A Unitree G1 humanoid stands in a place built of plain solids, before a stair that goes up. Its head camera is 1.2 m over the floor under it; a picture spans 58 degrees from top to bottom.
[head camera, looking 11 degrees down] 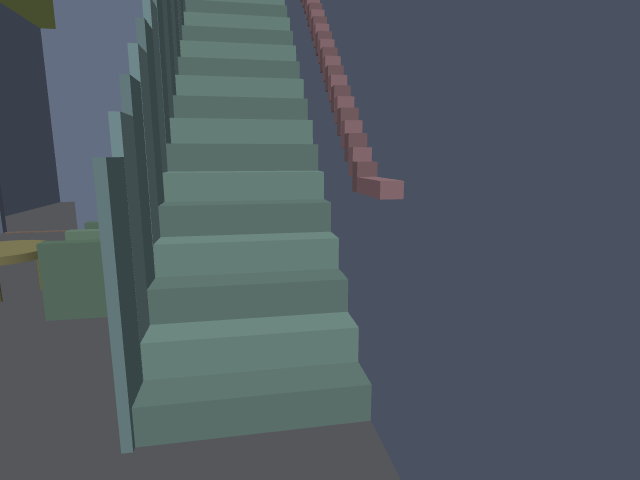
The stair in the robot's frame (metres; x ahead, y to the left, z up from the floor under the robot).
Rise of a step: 0.18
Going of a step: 0.23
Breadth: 1.03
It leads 11 degrees to the left of straight ahead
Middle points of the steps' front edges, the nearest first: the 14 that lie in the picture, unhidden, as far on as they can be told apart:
1.71 0.27 0.18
1.93 0.31 0.37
2.15 0.35 0.55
2.37 0.39 0.73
2.60 0.43 0.92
2.82 0.48 1.10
3.04 0.52 1.28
3.26 0.56 1.46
3.48 0.60 1.65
3.71 0.64 1.83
3.93 0.68 2.01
4.15 0.72 2.20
4.37 0.77 2.38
4.60 0.81 2.56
